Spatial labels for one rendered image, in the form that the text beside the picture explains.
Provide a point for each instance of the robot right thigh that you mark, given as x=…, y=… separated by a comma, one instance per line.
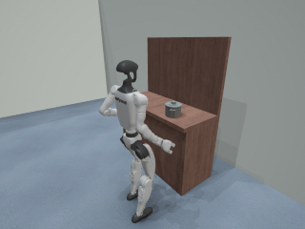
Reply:
x=145, y=153

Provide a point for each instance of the robot right hand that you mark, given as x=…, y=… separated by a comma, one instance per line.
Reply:
x=167, y=146

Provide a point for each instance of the robot left forearm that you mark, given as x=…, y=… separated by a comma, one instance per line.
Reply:
x=113, y=112

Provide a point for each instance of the lid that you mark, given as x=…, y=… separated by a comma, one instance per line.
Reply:
x=175, y=105

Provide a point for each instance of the table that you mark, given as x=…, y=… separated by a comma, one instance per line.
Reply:
x=191, y=71

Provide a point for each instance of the pot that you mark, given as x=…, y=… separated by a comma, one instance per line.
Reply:
x=172, y=112

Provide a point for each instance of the humanoid robot torso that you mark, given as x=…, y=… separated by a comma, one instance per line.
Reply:
x=126, y=111

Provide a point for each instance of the left robot upper arm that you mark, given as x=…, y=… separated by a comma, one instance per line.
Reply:
x=104, y=109

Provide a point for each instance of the robot right forearm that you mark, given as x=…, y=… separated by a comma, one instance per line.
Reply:
x=147, y=134

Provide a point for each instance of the right robot upper arm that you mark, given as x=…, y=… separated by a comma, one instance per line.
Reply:
x=140, y=102

